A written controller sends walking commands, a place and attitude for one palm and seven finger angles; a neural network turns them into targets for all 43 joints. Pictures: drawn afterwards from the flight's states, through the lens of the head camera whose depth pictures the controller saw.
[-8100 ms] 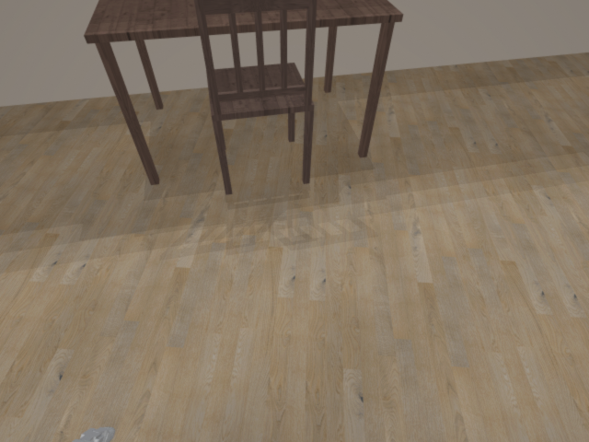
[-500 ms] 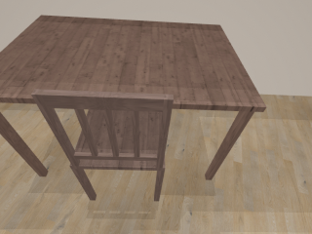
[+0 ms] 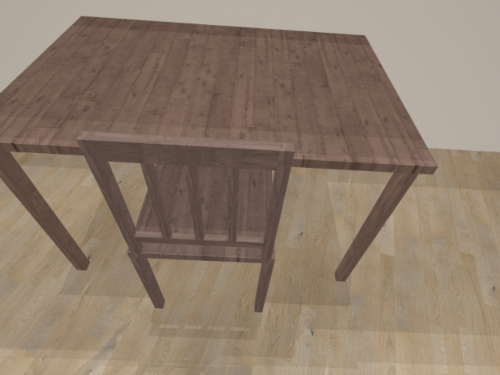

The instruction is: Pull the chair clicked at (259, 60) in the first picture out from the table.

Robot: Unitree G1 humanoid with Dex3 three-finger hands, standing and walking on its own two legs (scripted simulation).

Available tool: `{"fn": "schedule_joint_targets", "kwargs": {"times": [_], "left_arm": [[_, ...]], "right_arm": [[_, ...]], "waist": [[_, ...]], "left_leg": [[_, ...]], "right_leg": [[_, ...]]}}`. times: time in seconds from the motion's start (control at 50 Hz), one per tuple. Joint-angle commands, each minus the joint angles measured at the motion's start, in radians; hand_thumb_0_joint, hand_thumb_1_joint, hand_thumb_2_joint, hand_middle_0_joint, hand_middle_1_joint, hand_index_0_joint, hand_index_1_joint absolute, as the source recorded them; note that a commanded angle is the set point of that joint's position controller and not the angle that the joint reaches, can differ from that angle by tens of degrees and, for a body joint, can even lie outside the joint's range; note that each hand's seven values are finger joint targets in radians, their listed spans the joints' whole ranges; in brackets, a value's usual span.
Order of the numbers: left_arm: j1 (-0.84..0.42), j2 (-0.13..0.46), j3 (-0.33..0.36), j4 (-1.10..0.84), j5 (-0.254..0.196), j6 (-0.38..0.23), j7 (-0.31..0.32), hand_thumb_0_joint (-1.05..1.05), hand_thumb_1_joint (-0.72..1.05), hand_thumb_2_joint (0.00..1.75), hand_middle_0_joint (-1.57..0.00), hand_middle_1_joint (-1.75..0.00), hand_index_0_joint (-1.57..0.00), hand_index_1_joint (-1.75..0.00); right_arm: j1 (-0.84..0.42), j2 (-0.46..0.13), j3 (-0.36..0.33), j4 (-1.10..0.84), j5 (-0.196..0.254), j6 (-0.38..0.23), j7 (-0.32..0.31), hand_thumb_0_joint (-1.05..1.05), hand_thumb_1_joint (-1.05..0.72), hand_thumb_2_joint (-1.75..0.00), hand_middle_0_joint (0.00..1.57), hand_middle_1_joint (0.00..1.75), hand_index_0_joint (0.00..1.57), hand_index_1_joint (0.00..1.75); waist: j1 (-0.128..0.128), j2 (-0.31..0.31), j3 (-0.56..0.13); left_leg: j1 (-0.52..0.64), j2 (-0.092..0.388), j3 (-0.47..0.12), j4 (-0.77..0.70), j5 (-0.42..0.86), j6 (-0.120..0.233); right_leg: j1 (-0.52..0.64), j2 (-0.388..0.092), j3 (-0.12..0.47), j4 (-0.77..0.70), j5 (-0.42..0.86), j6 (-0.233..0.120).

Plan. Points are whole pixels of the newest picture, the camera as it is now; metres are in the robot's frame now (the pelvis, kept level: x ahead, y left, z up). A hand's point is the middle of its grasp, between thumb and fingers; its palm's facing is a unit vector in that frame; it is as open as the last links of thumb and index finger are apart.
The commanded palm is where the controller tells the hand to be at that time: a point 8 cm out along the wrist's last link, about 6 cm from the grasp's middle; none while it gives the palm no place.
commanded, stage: look again from close up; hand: left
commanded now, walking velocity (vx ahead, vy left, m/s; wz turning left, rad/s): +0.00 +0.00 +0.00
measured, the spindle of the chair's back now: (195, 204) +0.49 +0.16 -0.10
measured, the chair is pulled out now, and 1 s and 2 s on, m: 0.00 0.00 0.00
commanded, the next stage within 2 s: shuffle to correct the standing spot in 0.16 s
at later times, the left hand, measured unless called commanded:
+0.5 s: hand out of the picture -0.02 +0.13 -0.18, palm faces +0.01 -0.99 -0.15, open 7.4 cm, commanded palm none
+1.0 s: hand out of the picture +0.05 +0.13 -0.18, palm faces +0.01 -0.98 -0.21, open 7.4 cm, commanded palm none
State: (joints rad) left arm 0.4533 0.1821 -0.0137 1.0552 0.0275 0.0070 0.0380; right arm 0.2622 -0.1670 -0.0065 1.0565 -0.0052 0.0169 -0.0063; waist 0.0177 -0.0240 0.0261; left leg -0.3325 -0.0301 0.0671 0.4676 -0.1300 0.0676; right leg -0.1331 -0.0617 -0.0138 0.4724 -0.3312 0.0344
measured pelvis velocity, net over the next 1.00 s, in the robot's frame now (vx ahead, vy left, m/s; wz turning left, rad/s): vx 0.03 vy -0.05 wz -0.03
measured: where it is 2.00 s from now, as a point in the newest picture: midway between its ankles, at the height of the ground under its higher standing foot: outside the picture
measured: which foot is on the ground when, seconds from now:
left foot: down 0.00-1.00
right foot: down 0.00-1.00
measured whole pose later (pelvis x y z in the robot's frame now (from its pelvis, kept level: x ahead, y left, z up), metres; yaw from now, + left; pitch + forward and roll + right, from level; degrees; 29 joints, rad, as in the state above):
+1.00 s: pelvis +0.03 -0.05 +0.00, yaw -2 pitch -1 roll +1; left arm 0.31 0.15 0.00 1.02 0.02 0.00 0.06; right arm 0.18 -0.17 -0.02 1.04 0.00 0.01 -0.04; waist 0.01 -0.02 0.05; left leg -0.28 0.02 0.07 0.52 -0.21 0.00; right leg -0.09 -0.02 0.00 0.51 -0.40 0.00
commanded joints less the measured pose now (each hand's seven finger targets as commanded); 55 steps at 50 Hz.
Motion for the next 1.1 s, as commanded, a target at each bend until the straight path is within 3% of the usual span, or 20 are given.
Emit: {"fn": "schedule_joint_targets", "kwargs": {"times": [0.0,0.16,0.24,0.28,0.38,0.5,0.56,0.62,0.66,0.7,0.78,0.86,0.9,0.96,0.98,1.0,1.02,1.04,1.06,1.08], "left_arm": [[0.097,0.075,0.007,-0.012,-0.004,-0.022,0.006,0.00,0.90,0.90,-0.20,-0.30,-0.20,-0.30],[0.088,0.053,0.003,0.017,-0.006,-0.028,0.009,0.00,0.90,0.90,-0.20,-0.30,-0.20,-0.30],[0.081,0.048,0.006,0.018,-0.008,-0.029,0.011,0.00,0.90,0.90,-0.20,-0.30,-0.20,-0.30],[0.083,0.040,0.003,0.031,-0.009,-0.030,0.008,0.00,0.90,0.90,-0.20,-0.30,-0.20,-0.30],[0.080,0.040,0.011,0.030,-0.003,-0.020,0.002,0.00,0.90,0.90,-0.20,-0.30,-0.20,-0.30],[0.081,0.030,0.015,0.032,-0.007,-0.027,-0.003,0.00,0.90,0.90,-0.20,-0.30,-0.20,-0.30],[0.082,0.016,0.012,0.038,-0.010,-0.037,0.002,0.00,0.90,0.90,-0.20,-0.30,-0.20,-0.30],[0.079,0.019,0.008,0.046,-0.017,-0.050,0.014,0.00,0.90,0.90,-0.20,-0.30,-0.20,-0.30],[0.076,0.029,0.006,0.046,-0.021,-0.055,0.019,0.00,0.90,0.90,-0.20,-0.30,-0.20,-0.30],[0.067,0.050,0.013,0.033,-0.020,-0.053,0.023,0.00,0.90,0.90,-0.20,-0.30,-0.20,-0.30],[0.033,0.078,0.028,-0.009,-0.018,-0.037,0.027,0.00,0.90,0.90,-0.20,-0.30,-0.20,-0.30],[0.001,0.078,0.038,-0.047,-0.014,-0.025,0.029,0.00,0.90,0.90,-0.20,-0.30,-0.20,-0.30],[-0.017,0.076,0.034,-0.060,-0.013,-0.020,0.027,0.00,0.90,0.90,-0.20,-0.30,-0.20,-0.30],[-0.045,0.072,0.025,-0.067,-0.012,-0.016,0.021,0.00,0.90,0.90,-0.20,-0.30,-0.20,-0.30],[-0.158,0.241,0.024,-0.142,-0.008,-0.032,0.014,0.00,0.90,0.90,-0.20,-0.30,-0.20,-0.30],[-0.145,0.215,0.056,-0.166,-0.009,-0.022,0.015,0.00,0.90,0.90,-0.20,-0.30,-0.20,-0.30],[-0.133,0.178,0.049,-0.162,-0.010,-0.022,0.014,0.00,0.90,0.90,-0.20,-0.30,-0.20,-0.30],[-0.120,0.166,0.051,-0.167,-0.008,-0.024,0.014,0.00,0.90,0.90,-0.20,-0.30,-0.20,-0.30],[-0.151,0.176,0.053,-0.179,-0.005,-0.025,0.016,0.00,0.90,0.90,-0.20,-0.30,-0.20,-0.30],[-0.176,0.165,0.048,-0.195,-0.008,-0.022,0.018,0.00,0.90,0.90,-0.20,-0.30,-0.20,-0.30]], "right_arm": [[0.026,-0.121,-0.018,-0.032,0.004,-0.023,-0.003,0.00,-0.90,-0.90,0.20,0.30,0.20,0.30],[0.042,-0.099,-0.013,0.002,0.005,-0.026,-0.005,0.00,-0.90,-0.90,0.20,0.30,0.20,0.30],[0.049,-0.090,-0.009,0.011,0.005,-0.029,-0.007,0.00,-0.90,-0.90,0.20,0.30,0.20,0.30],[0.052,-0.078,-0.008,0.025,0.005,-0.027,-0.008,0.00,-0.90,-0.90,0.20,0.30,0.20,0.30],[0.068,-0.085,-0.020,0.034,-0.006,-0.015,-0.009,0.00,-0.90,-0.90,0.20,0.30,0.20,0.30],[0.087,-0.072,-0.026,0.032,-0.008,-0.028,-0.012,0.00,-0.90,-0.90,0.20,0.30,0.20,0.30],[0.091,-0.055,-0.014,0.034,-0.003,-0.042,-0.017,0.00,-0.90,-0.90,0.20,0.30,0.20,0.30],[0.087,-0.037,0.004,0.046,0.002,-0.056,-0.028,0.00,-0.90,-0.90,0.20,0.30,0.20,0.30],[0.085,-0.044,0.009,0.050,0.007,-0.056,-0.033,0.00,-0.90,-0.90,0.20,0.30,0.20,0.30],[0.068,-0.053,0.005,0.043,0.011,-0.051,-0.036,0.00,-0.90,-0.90,0.20,0.30,0.20,0.30],[0.040,-0.076,-0.013,0.008,0.013,-0.033,-0.036,0.00,-0.90,-0.90,0.20,0.30,0.20,0.30],[0.026,-0.093,-0.026,-0.031,0.008,-0.022,-0.034,0.00,-0.90,-0.90,0.20,0.30,0.20,0.30],[0.012,-0.097,-0.026,-0.043,0.007,-0.020,-0.031,0.00,-0.90,-0.90,0.20,0.30,0.20,0.30],[-0.014,-0.097,-0.022,-0.053,0.006,-0.016,-0.024,0.00,-0.90,-0.90,0.20,0.30,0.20,0.30],[-0.045,-0.211,-0.035,-0.138,-0.013,-0.030,-0.021,0.00,-0.90,-0.90,0.20,0.30,0.20,0.30],[-0.078,-0.208,-0.070,-0.157,-0.015,-0.041,-0.017,0.00,-0.90,-0.90,0.20,0.30,0.20,0.30],[-0.095,-0.171,-0.063,-0.182,-0.013,-0.032,-0.015,0.00,-0.90,-0.90,0.20,0.30,0.20,0.30],[-0.102,-0.146,-0.062,-0.201,-0.013,-0.023,-0.011,0.00,-0.90,-0.90,0.20,0.30,0.20,0.30],[-0.092,-0.137,-0.063,-0.213,-0.018,-0.017,-0.007,0.00,-0.90,-0.90,0.20,0.30,0.20,0.30],[-0.068,-0.116,-0.053,-0.215,-0.025,-0.011,-0.001,0.00,-0.90,-0.90,0.20,0.30,0.20,0.30]], "waist": [[-0.007,0.044,0.061],[-0.015,0.005,0.076],[-0.014,0.026,0.058],[-0.014,0.002,0.073],[-0.014,0.026,0.127],[-0.019,0.026,0.113],[-0.014,0.021,0.079],[-0.013,-0.032,0.001],[-0.017,-0.032,-0.034],[-0.014,-0.033,-0.016],[-0.009,-0.024,-0.021],[-0.012,0.007,-0.061],[-0.012,0.010,-0.044],[-0.012,0.001,0.004],[-0.040,0.205,0.102],[-0.009,0.197,0.029],[-0.006,0.124,-0.009],[-0.006,-0.004,-0.003],[-0.023,-0.114,0.020],[-0.036,-0.168,0.027]], "left_leg": [[0.078,0.124,-0.195,-0.183,-0.303,-0.020],[0.104,0.114,-0.166,-0.148,-0.215,-0.026],[0.116,0.113,-0.160,-0.138,-0.168,-0.025],[0.120,0.116,-0.158,-0.144,-0.225,-0.024],[0.048,0.121,-0.171,-0.155,-0.401,-0.015],[0.046,0.128,-0.157,-0.089,-0.308,-0.002],[0.086,0.122,-0.114,-0.013,-0.055,-0.001],[0.146,0.114,-0.073,0.058,0.273,-0.014],[0.179,0.112,-0.062,0.057,0.327,-0.021],[0.173,0.107,-0.052,0.056,0.345,-0.023],[0.182,0.117,-0.056,0.057,0.383,-0.028],[0.219,0.138,-0.074,0.065,0.425,-0.024],[0.213,0.140,-0.086,0.054,0.396,-0.022],[0.190,0.136,-0.104,-0.001,0.218,-0.025],[0.198,0.097,-0.137,-0.032,0.211,-0.008],[0.119,0.162,-0.176,0.001,0.116,-0.011],[0.086,0.141,-0.186,0.025,0.031,-0.012],[0.043,0.105,-0.151,0.079,-0.078,-0.029],[0.017,0.071,-0.115,0.144,-0.112,-0.047],[0.014,0.061,-0.087,0.162,-0.121,-0.053]], "right_leg": [[-0.154,-0.018,0.041,-0.108,-0.060,-0.059],[-0.166,-0.028,0.052,-0.128,-0.038,-0.057],[-0.149,-0.030,0.053,-0.125,-0.008,-0.058],[-0.151,-0.020,0.040,-0.144,-0.055,-0.054],[-0.188,0.004,0.032,-0.126,-0.203,-0.069],[-0.171,0.004,0.039,-0.106,-0.128,-0.089],[-0.126,-0.012,0.048,-0.092,0.071,-0.087],[-0.029,-0.041,0.054,-0.060,0.548,-0.061],[0.013,-0.059,0.054,-0.051,0.750,-0.045],[0.022,-0.070,0.058,-0.034,0.855,-0.035],[0.002,-0.080,0.069,0.001,0.800,-0.047],[-0.032,-0.075,0.077,0.006,0.621,-0.063],[-0.054,-0.064,0.080,-0.008,0.525,-0.061],[-0.092,-0.051,0.088,-0.061,0.325,-0.059],[-0.157,0.018,0.025,-0.013,0.131,-0.060],[-0.189,-0.004,0.053,0.006,-0.003,-0.067],[-0.148,-0.021,0.078,-0.027,0.021,-0.079],[-0.159,-0.057,0.132,-0.084,0.003,-0.093],[-0.186,-0.102,0.186,-0.122,-0.011,-0.115],[-0.194,-0.128,0.204,-0.127,0.022,-0.129]]}}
